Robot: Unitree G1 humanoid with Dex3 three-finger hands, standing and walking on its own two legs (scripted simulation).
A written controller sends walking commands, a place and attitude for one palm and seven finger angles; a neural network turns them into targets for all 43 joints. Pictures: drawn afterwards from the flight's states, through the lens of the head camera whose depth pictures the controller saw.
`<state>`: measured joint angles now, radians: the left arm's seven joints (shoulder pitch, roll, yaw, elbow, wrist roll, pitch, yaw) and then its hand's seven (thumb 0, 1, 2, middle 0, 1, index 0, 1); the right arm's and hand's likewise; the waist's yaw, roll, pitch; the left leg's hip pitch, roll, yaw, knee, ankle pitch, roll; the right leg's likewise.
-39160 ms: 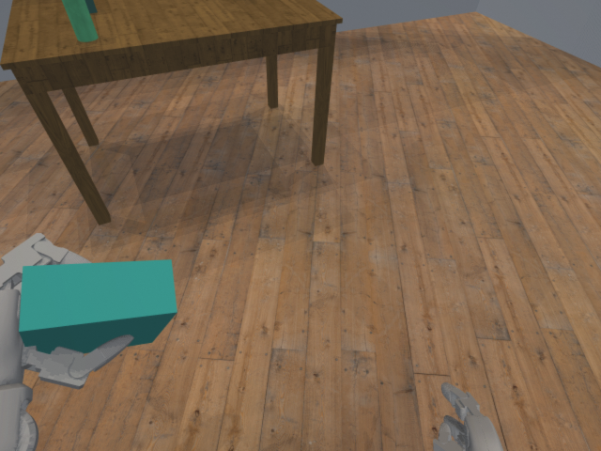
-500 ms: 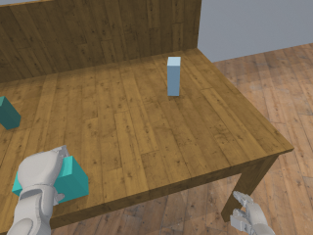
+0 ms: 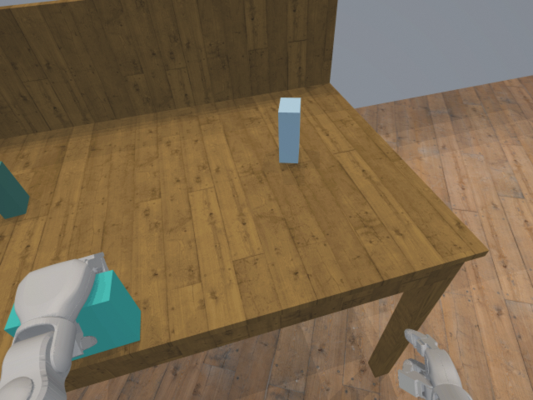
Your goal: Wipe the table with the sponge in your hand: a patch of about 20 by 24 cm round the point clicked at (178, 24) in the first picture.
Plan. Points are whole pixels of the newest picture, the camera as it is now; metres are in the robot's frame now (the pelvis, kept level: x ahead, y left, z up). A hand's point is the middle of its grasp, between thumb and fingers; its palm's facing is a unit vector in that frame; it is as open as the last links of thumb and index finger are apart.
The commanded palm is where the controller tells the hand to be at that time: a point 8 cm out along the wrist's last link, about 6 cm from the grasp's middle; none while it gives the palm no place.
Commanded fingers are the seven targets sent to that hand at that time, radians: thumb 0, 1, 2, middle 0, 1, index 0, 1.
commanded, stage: lift the sponge slowly off the table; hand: left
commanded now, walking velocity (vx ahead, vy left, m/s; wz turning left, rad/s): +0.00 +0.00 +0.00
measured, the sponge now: (87, 325) +0.20 +0.32 +0.01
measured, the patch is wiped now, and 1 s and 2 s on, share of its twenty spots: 1.00 1.00 1.00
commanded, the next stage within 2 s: bring the sponge back beside the body in 1.64 s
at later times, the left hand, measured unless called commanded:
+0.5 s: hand (75, 301) +0.20 +0.30 +0.08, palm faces +0.03 -0.09 -1.00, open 9.8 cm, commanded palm +0.18 +0.30 +0.15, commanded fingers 0.00 0.10 1.30 -1.20 -1.60 -1.20 -1.60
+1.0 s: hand (58, 295) +0.19 +0.30 +0.11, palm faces +0.04 -0.07 -1.00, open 9.8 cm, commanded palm +0.17 +0.29 +0.18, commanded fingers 0.00 0.10 1.30 -1.20 -1.60 -1.20 -1.60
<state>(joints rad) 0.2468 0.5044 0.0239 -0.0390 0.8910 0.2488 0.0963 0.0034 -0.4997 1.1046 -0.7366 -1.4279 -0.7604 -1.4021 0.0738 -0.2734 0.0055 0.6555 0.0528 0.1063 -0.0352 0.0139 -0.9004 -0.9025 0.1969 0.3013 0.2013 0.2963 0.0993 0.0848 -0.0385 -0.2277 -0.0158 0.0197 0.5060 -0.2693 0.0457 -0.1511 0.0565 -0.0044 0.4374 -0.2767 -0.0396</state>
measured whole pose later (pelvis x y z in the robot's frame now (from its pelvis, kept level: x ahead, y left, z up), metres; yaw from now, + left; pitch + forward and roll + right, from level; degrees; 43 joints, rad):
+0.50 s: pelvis -0.01 +0.00 +0.00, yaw +1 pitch -3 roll -1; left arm 0.19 0.49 -0.03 -0.12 0.89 0.30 0.05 0.00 -0.52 1.10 -0.76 -1.40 -0.79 -1.37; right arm 0.02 -0.24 0.03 0.66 0.05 0.09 -0.03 0.01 -0.90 -0.90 0.20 0.30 0.20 0.30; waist 0.13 0.10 -0.01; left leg -0.16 -0.03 0.01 0.44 -0.22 0.05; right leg -0.09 0.04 -0.01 0.38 -0.24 -0.04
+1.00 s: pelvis -0.02 -0.01 +0.01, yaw +1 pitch -5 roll -1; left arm 0.15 0.57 0.02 -0.16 0.85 0.31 -0.03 0.00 -0.52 1.10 -0.76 -1.39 -0.79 -1.37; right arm 0.03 -0.28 0.03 0.67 0.05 0.09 -0.05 0.01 -0.90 -0.90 0.20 0.30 0.20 0.30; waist 0.13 0.11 0.01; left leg -0.13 -0.02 0.00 0.42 -0.20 0.03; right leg -0.06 0.06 -0.02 0.36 -0.22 -0.05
